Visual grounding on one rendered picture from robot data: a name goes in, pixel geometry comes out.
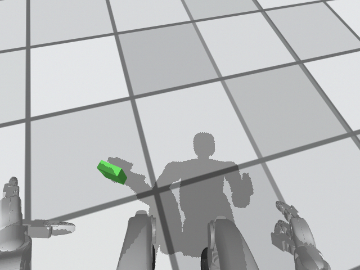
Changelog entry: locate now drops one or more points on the carton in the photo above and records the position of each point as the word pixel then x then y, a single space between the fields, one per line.
pixel 112 172

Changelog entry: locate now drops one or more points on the left robot hand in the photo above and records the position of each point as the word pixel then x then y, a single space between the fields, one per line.
pixel 10 214

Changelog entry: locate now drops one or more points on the right robot arm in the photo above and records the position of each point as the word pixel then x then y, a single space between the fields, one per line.
pixel 309 258

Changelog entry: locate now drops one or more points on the left robot arm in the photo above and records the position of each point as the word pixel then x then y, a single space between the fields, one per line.
pixel 15 248

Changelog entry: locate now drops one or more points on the right robot hand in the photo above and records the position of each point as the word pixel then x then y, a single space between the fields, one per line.
pixel 297 233

